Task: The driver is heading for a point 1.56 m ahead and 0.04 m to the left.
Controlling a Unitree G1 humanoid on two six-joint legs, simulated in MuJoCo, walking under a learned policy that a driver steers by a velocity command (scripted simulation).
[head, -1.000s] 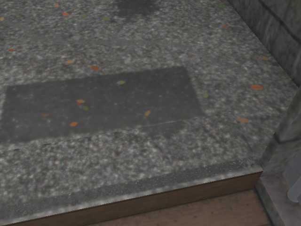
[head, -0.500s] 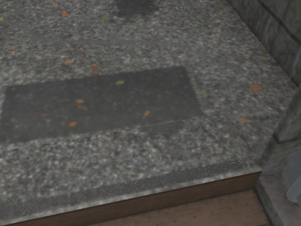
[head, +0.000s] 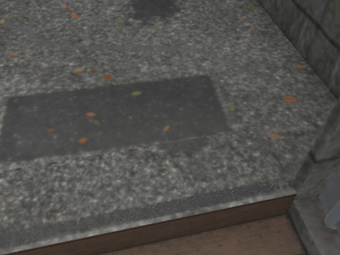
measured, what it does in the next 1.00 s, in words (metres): stands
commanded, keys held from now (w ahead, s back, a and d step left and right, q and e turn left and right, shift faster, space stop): w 1.00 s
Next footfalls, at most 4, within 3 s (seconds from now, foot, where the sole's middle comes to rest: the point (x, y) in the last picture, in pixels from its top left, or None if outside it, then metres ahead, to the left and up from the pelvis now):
none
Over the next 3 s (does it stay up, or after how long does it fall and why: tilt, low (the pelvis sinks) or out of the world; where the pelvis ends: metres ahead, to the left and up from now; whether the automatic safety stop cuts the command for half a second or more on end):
stays up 0.00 -0.01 0.00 its command is cut before an obstacle from the start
